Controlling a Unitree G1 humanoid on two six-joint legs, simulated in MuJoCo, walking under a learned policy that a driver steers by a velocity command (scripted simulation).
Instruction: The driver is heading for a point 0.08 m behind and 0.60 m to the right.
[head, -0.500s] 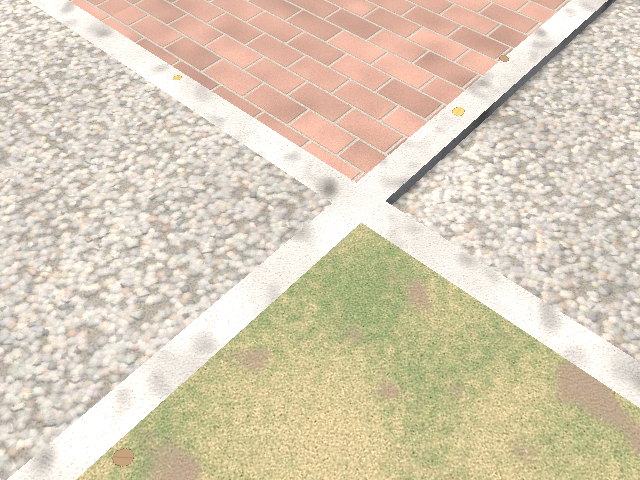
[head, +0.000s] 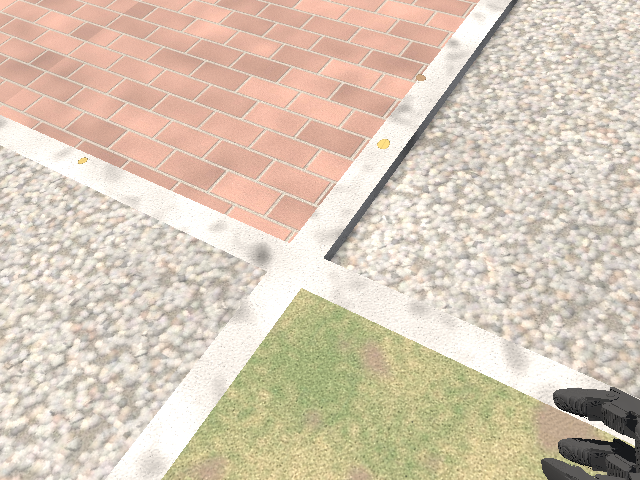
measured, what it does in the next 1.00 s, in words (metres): walks ahead, turning right: left foot, then right foot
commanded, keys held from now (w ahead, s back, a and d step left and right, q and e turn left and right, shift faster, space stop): w+e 0.24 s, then no key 0.50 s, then e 0.26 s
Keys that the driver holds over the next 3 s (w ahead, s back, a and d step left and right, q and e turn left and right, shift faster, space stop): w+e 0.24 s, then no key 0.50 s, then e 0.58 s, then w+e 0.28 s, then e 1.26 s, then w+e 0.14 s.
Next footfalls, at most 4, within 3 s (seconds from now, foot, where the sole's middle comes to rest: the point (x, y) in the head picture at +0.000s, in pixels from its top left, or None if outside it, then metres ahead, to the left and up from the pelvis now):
0.06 left None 0.21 0.13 -0.77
0.50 right None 0.41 -0.16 -0.77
0.82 left None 0.42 0.08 -0.77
1.12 right None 0.37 -0.18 -0.77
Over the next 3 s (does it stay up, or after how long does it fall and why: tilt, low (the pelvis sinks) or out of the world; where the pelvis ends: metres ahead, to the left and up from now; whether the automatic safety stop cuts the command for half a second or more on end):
stays up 0.47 -0.23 0.01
